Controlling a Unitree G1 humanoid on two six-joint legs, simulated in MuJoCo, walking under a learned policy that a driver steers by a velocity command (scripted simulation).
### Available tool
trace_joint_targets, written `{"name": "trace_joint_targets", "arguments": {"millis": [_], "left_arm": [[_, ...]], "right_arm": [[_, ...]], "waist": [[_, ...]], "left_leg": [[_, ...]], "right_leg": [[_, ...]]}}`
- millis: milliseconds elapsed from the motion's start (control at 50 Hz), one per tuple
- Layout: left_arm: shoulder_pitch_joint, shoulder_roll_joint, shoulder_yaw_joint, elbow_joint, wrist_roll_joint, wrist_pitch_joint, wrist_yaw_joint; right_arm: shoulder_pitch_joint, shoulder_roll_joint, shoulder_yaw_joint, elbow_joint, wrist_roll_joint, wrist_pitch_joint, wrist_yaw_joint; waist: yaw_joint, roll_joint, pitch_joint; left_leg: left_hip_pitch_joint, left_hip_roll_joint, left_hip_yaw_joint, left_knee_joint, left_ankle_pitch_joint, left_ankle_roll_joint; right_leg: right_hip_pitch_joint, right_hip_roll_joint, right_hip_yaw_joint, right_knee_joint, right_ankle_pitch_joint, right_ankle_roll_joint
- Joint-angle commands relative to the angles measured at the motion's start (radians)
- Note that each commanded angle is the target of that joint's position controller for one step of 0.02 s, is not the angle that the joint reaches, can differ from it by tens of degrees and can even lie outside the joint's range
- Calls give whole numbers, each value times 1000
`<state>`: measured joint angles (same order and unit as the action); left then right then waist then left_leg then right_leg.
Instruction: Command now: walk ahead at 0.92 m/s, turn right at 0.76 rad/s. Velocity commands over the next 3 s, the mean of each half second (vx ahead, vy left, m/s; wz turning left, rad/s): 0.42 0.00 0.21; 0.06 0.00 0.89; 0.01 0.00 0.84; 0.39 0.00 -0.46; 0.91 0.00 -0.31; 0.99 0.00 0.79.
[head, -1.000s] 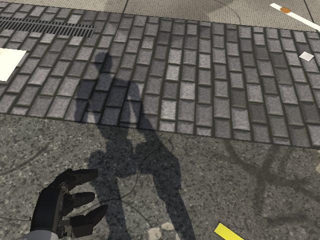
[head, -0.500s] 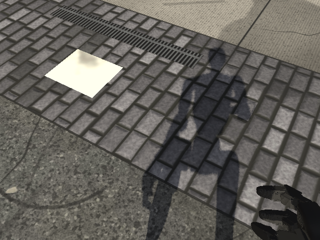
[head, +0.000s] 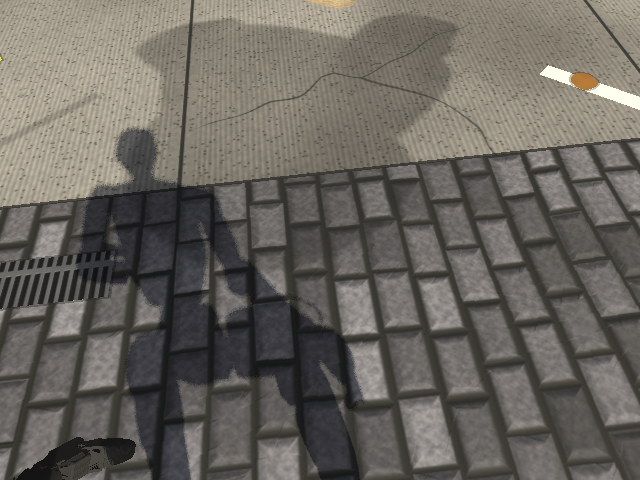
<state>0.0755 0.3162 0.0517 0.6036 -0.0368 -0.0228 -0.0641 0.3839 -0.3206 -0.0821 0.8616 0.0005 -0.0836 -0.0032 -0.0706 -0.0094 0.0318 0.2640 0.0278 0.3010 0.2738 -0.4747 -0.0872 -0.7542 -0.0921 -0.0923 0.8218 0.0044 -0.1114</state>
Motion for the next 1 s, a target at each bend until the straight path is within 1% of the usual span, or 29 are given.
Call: {"name": "trace_joint_targets", "arguments": {"millis": [20,40,60,80,100,120,140,160,200,260,300,340,400,440,480,500,520,540,560,580,600,620,680,720,780,860,940,980,1000], "left_arm": [[359,171,76,32,0,9,3],[514,210,101,86,12,17,26],[384,280,89,74,31,15,41],[368,220,63,13,62,-8,30],[362,164,54,10,61,-26,15],[289,176,52,36,43,-46,8],[223,127,38,40,49,-62,11],[186,116,35,45,66,-75,17],[153,72,24,66,61,-92,23],[108,78,28,80,65,-93,61],[60,73,27,69,63,-75,90],[67,76,28,71,54,-54,109],[80,93,36,85,44,-16,117],[46,103,42,77,30,6,120],[-3,105,46,61,12,21,125],[-27,93,42,55,5,26,122],[-19,67,34,41,20,20,112],[48,-16,17,8,65,18,91],[117,35,12,15,53,-1,74],[47,81,21,7,29,-12,68],[-14,82,26,5,37,-13,74],[-46,87,30,9,55,-5,86],[-63,51,30,14,50,10,84],[-68,27,26,27,44,9,86],[-68,32,30,41,36,13,91],[-90,46,40,47,33,2,89],[-73,74,53,54,30,-26,74],[-18,96,66,73,30,-33,68],[10,113,74,83,33,-33,70]], "right_arm": [[-162,-254,-50,-121,18,9,-5],[-157,-206,-31,-106,23,-2,-3],[3,-3,23,-125,-12,-33,14],[115,-61,39,-109,33,-68,27],[-57,-151,15,-112,77,-67,21],[-144,-119,21,-153,79,-55,9],[-178,-99,25,-133,56,-32,-6],[-118,-97,19,-109,53,-7,-10],[-59,-85,9,-71,44,36,-12],[-121,-38,16,-90,27,51,-8],[-157,-18,21,-103,20,47,6],[-214,-6,23,-124,14,45,25],[-235,-25,12,-157,12,53,57],[-202,-57,-5,-173,10,60,75],[-82,-95,-28,-159,14,67,75],[45,-125,-49,-132,13,62,62],[87,-204,-74,-135,6,58,37],[17,-250,-76,-176,-15,61,23],[-36,-268,-74,-232,-36,45,36],[-100,-227,-71,-266,-17,37,38],[-147,-171,-58,-272,15,40,32],[-180,-128,-44,-282,35,48,19],[-194,-123,-48,-316,20,80,-14],[-162,-154,-62,-323,15,94,-31],[-174,-164,-68,-341,19,117,-47],[-194,-156,-66,-362,15,137,-44],[-223,-160,-65,-387,17,144,-33],[-254,-160,-61,-402,26,146,-28],[-253,-143,-53,-405,32,147,-26]], "waist": [[285,110,-101],[357,6,-138],[130,-462,-136],[129,-330,-480],[191,-98,-381],[137,11,-164],[112,84,-110],[71,50,-86],[33,5,-65],[28,-15,-51],[35,-29,-59],[76,-45,-74],[98,-57,-78],[74,-73,-74],[15,-88,-99],[-53,-42,-142],[-65,130,-130],[64,353,-176],[56,253,-392],[47,137,-333],[67,12,-205],[79,-33,-169],[91,43,-136],[77,60,-158],[66,103,-171],[40,163,-146],[33,195,-147],[62,190,-144],[73,140,-153]], "left_leg": [[-270,233,-66,431,1515,158],[-459,158,-85,780,1171,114],[-855,-67,-133,1286,-97,64],[-909,-71,-420,1403,-115,94],[-884,-31,-428,1359,-41,116],[-920,8,-397,1251,10,112],[-868,60,-414,1183,43,114],[-783,79,-436,1137,69,108],[-711,100,-442,1003,99,89],[-791,91,-386,839,259,55],[-788,83,-328,664,424,45],[-787,60,-279,513,569,46],[-813,48,-242,414,547,67],[-798,26,-211,401,440,100],[-692,-35,-172,372,356,149],[-533,-75,-187,278,428,195],[-384,14,-391,210,895,253],[-188,194,-839,207,1169,462],[-116,296,-1096,74,847,553],[-157,276,-1028,41,615,508],[-275,217,-929,30,484,437],[-363,177,-859,24,415,387],[-457,73,-765,24,433,312],[-438,60,-765,45,491,302],[-451,42,-786,58,397,275],[-470,15,-835,70,288,257],[-445,10,-917,125,363,252],[-471,-18,-941,166,346,229],[-526,-63,-907,234,223,198]], "right_leg": [[597,149,-81,-40,-119,-79],[883,126,36,-188,32,-112],[1106,-68,404,-192,398,-204],[1183,-286,825,-408,63,-326],[1031,-273,780,-485,8,-272],[812,-263,647,-499,125,-235],[665,-242,519,-486,218,-193],[547,-228,419,-476,330,-175],[462,-181,256,-528,388,-129],[501,-141,74,-567,521,-104],[534,-86,-42,-567,470,-75],[612,-77,-98,-546,436,-57],[729,-131,-112,-486,417,-53],[758,-161,-114,-407,489,-39],[743,-155,-127,-232,625,-4],[680,-113,-139,-38,572,35],[494,-11,-124,211,130,110],[151,243,-36,573,-682,189],[101,237,243,677,-676,175],[72,192,267,651,-606,148],[48,155,258,557,-524,139],[76,121,258,457,-472,134],[176,143,234,220,-400,147],[187,167,234,117,-378,170],[206,174,250,33,-312,190],[247,179,261,-68,-277,192],[339,181,271,-231,-291,167],[448,165,257,-390,-212,151],[553,105,269,-494,-115,129]]}}
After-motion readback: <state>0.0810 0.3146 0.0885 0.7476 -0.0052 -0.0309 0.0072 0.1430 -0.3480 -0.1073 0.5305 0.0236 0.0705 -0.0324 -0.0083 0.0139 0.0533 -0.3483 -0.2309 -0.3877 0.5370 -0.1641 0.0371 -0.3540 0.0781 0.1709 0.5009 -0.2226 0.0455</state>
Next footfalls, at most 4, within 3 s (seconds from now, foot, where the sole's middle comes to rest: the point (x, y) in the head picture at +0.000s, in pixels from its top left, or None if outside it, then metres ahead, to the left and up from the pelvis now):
0.04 right None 0.25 -0.08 -0.74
0.52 left None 0.47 0.11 -0.74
1.00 right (357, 424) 0.59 -0.05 -0.74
1.46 left None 0.36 0.12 -0.74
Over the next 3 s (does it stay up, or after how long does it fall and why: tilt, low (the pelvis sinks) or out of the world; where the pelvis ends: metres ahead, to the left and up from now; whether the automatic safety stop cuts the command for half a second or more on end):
stays up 1.27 0.47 0.02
